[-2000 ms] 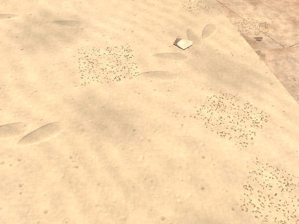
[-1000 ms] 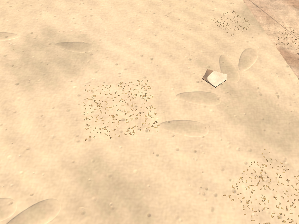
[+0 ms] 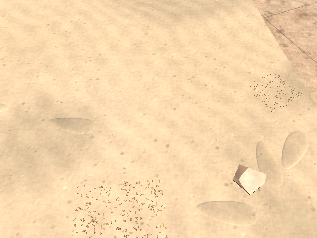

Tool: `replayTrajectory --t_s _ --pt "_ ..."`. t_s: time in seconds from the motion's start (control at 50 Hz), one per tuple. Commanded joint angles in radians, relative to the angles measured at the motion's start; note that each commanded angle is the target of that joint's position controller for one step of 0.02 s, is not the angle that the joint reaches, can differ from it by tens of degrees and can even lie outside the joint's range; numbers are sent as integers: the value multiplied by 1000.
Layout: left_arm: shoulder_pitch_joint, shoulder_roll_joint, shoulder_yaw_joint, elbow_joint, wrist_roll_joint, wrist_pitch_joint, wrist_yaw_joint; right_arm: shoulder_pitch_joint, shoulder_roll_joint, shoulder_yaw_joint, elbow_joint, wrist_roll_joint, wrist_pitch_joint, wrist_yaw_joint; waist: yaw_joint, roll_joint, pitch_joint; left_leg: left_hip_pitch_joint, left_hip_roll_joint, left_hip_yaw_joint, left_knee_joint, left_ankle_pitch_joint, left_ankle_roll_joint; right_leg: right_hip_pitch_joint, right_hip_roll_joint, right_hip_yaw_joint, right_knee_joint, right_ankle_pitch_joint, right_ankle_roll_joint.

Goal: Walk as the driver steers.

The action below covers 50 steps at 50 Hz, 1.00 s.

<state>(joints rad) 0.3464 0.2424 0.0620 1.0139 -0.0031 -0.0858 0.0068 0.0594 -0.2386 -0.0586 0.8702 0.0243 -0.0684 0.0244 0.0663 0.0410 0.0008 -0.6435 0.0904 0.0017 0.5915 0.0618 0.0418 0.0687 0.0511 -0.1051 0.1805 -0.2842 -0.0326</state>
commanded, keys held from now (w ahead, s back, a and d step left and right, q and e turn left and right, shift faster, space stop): w+q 0.22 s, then w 0.04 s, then no key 0.18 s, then e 0.52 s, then no key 0.04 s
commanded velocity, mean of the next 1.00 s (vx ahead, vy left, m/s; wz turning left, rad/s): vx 0.24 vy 0.00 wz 0.00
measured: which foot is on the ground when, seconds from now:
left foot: up 0.00-0.08, down 0.10-0.56, up 0.58-0.94, down 0.96-1.00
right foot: down 0.00-0.12, up 0.14-0.54, down 0.56-0.96, up 0.98-1.00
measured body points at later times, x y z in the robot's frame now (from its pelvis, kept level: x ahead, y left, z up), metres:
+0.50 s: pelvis +0.28 +0.05 +0.00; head +0.31 +0.06 +0.45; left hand +0.41 +0.33 -0.11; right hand +0.38 -0.21 -0.12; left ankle +0.20 +0.12 -0.74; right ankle +0.48 -0.05 -0.71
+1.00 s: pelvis +0.37 +0.08 +0.00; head +0.40 +0.09 +0.44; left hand +0.51 +0.36 -0.12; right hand +0.47 -0.21 -0.11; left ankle +0.40 +0.20 -0.74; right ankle +0.46 -0.04 -0.73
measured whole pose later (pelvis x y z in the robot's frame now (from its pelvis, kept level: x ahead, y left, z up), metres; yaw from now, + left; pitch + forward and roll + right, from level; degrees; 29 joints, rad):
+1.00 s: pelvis +0.37 +0.08 +0.00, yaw -3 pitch +2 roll +0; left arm 0.16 0.30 0.09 0.76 -0.02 0.04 0.04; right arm 0.19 -0.28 -0.07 0.82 -0.03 -0.01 -0.04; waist 0.01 -0.04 0.02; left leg -0.33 -0.02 -0.06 0.52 -0.22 0.00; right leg -0.47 0.12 0.17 0.60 -0.29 -0.01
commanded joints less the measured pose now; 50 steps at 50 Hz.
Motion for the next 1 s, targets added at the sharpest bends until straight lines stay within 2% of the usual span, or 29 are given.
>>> replayTrajectory --t_s 0.02,0.06,0.08,0.1,0.12,0.14,0.16,0.18,0.2,0.24,0.32,0.38,0.44,0.5,0.54,0.56,0.58,0.6,0.62,0.64,0.68,0.72,0.76,0.82,0.88,0.94,0.96,0.98,1.0 --pt "31 164 36 -21 -4 10 10 -134 -65 -5 -110 4 -17 25 0 -97 84 -63 -17 14 -30 -98 38 58 -329 52 28 481 -123" --pt "-8 192 45 -39 -6 21 17 -48 -106 -25 -105 -2 -15 32 -59 -133 9 101 -82 76 -23 -183 73 71 -324 11 180 834 -96" --pt "-30 193 44 -50 -6 31 22 86 -142 -49 -73 -3 -13 31 -133 -125 -65 280 -128 105 -55 -165 98 35 -293 -28 358 949 -70" --pt "-29 181 36 -71 1 32 29 252 -211 -81 -35 -4 -9 21 -199 -78 -160 561 -89 2 -58 -132 142 -143 -254 -51 610 832 -32" --pt "50 74 -3 -116 23 7 13 360 -326 -109 -26 -8 -6 11 -165 151 -293 964 168 -496 -101 -246 320 -585 -91 -45 1019 294 40" --pt "23 73 -11 -115 9 -36 -4 369 -272 -86 -29 -3 -6 10 -163 165 -378 1072 262 -821 -279 -311 376 -776 6 141 1184 -266 40" --pt "-69 145 10 -142 -29 -65 -16 335 -211 -68 -33 -10 -9 7 -179 123 -270 1005 223 -684 -288 -310 315 -876 -62 205 1223 -218 11" --pt "-127 150 9 -159 -37 -77 -15 265 -178 -59 -54 -11 -12 5 -158 47 -174 861 181 -542 -293 -242 279 -872 -109 191 1167 -133 -5" --pt "-151 148 15 -159 -18 -77 -8 196 -151 -50 -72 -15 -13 6 -117 -29 -100 697 143 -442 -313 -152 257 -820 -143 182 1071 -77 -2" --pt "-125 144 28 -158 0 -48 1 133 -117 -36 -99 -27 -15 2 -53 -11 -63 514 100 -350 -362 -54 243 -687 -182 182 955 -31 14" --pt "-163 102 24 -182 17 -14 15 169 -166 -43 -86 -29 -20 -22 -42 8 -16 389 61 -188 -366 331 231 -650 -159 133 749 105 75" --pt "-247 69 11 -203 17 -17 7 212 -162 -41 -68 -21 -6 -36 -83 30 -35 379 -4 -92 -327 378 161 -561 -107 103 507 341 65" --pt "-311 81 8 -224 9 -20 -8 249 -155 -34 -43 -21 3 -42 -115 47 -45 439 20 -123 -304 279 141 -525 -79 116 390 452 51" --pt "-287 116 14 -216 16 -25 -23 221 -141 -27 -29 -31 7 -46 -95 52 -53 541 73 -152 -231 270 132 -522 -85 135 338 379 11" --pt "-199 144 24 -187 22 -32 -28 186 -139 -25 -27 -30 12 -49 -40 32 -79 567 48 -133 -105 309 97 -415 -64 119 263 403 -28" --pt "-154 195 36 -180 28 -33 -24 214 -139 -25 -30 -37 10 -51 -37 -27 -127 542 -22 -94 27 246 53 -294 -114 171 265 718 -60" --pt "-125 255 44 -193 42 -27 -22 309 -115 -18 -35 -45 3 -52 -82 -169 -231 355 -118 -54 272 -58 -8 -44 -266 358 334 1025 -190" --pt "-88 203 32 -189 32 -9 -23 351 -93 -4 -28 -45 5 -52 -56 -311 -330 186 -184 -43 514 -664 -66 92 -407 566 291 1082 -333" --pt "-91 169 21 -196 5 5 -26 308 -152 -16 -40 -35 16 -46 -45 -228 -323 125 -159 -97 597 -746 -73 54 -390 626 243 821 -327" --pt "-146 184 27 -217 -5 18 -25 248 -161 -22 -55 -17 35 -51 -46 -164 -236 51 -135 -100 663 -694 -80 -26 -362 611 209 561 -296" --pt "-220 186 28 -251 -1 45 -11 177 -164 -33 -70 -20 69 -67 -56 -83 -117 49 -95 -95 606 -597 -81 -245 -310 555 121 249 -237" --pt "-249 186 33 -266 12 68 2 169 -131 -29 -82 -25 79 -79 -78 -147 -81 138 -99 -70 434 -532 -80 -374 -226 490 75 95 -190" --pt "-236 191 41 -275 14 77 14 179 -109 -25 -76 -25 73 -86 -76 -194 -108 197 -123 -54 319 -500 -87 -386 -193 467 70 85 -182" --pt "-230 205 53 -290 1 85 24 163 -113 -24 -79 -23 66 -84 -66 -195 -141 258 -132 -67 193 -423 -93 -383 -191 495 70 46 -176" --pt "-225 205 58 -302 -5 98 29 156 -124 -26 -86 -19 58 -74 -64 -204 -128 297 -139 -75 80 -392 -86 -379 -188 546 70 -7 -161" --pt "-229 194 56 -317 -19 116 38 223 -142 -36 -68 -17 45 -60 -108 -191 -106 457 -122 -56 -161 -280 -43 -450 -130 537 120 -75 -101" --pt "-209 161 46 -323 -19 119 39 261 -202 -52 -71 -33 44 -63 -110 -104 -111 556 26 -170 -248 -318 9 -552 -75 477 245 -160 -49" --pt "-224 116 39 -360 -21 111 35 230 -289 -71 -80 -65 51 -65 -72 188 -60 527 230 -430 -340 -307 137 -720 86 250 497 -245 0" --pt "-205 177 56 -353 -3 94 30 165 -248 -60 -118 -96 46 -65 -72 222 -62 438 316 -536 -360 -204 222 -708 58 261 730 -298 34"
